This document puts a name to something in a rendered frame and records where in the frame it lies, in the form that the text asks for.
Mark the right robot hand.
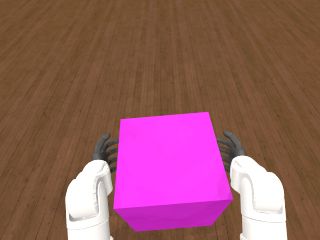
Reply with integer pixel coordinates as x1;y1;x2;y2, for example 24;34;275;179
216;130;246;173

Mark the carton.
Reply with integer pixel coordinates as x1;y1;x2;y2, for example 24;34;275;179
113;112;233;232

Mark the right robot forearm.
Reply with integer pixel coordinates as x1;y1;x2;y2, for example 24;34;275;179
230;155;288;240

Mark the left robot hand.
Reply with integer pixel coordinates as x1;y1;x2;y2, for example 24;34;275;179
92;132;119;174

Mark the left robot forearm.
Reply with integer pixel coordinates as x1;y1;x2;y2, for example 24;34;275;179
65;160;114;240

